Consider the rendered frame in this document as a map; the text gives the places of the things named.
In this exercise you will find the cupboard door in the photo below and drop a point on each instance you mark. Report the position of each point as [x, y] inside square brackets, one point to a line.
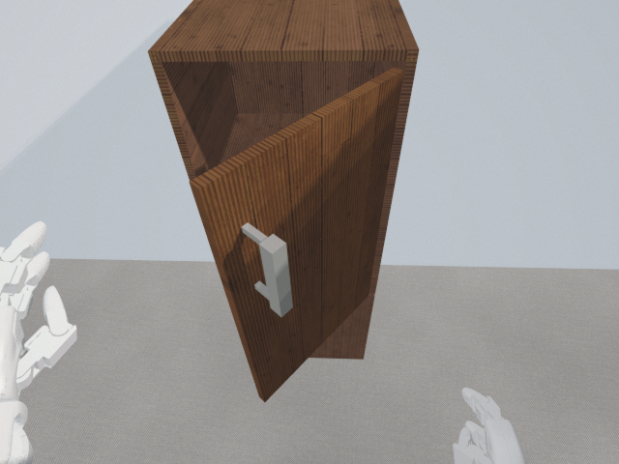
[318, 185]

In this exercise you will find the robot left forearm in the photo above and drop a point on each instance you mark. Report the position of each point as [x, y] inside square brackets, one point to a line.
[15, 447]

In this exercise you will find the right robot hand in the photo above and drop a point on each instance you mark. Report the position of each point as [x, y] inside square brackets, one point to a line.
[496, 443]

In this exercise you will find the left robot hand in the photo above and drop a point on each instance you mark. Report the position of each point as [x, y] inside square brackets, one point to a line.
[20, 274]

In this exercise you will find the handle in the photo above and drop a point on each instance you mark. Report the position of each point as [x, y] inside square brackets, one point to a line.
[274, 258]

